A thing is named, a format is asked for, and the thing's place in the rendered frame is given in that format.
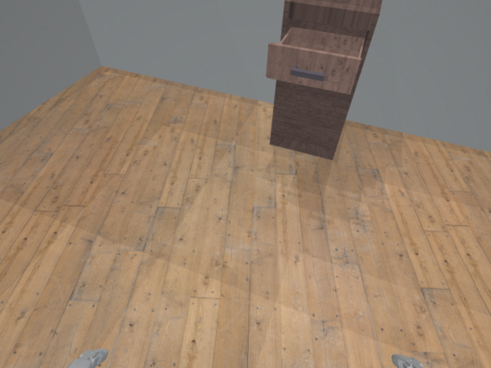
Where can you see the drawer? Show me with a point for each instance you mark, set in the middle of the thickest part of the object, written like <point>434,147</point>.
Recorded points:
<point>336,54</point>

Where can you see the left robot hand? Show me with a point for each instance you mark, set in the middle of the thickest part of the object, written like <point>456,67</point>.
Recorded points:
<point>89,359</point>

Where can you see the handle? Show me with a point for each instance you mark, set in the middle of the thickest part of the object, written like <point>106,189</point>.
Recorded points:
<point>307,74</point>

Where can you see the cabinet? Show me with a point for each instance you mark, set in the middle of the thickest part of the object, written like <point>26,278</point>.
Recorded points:
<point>309,119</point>

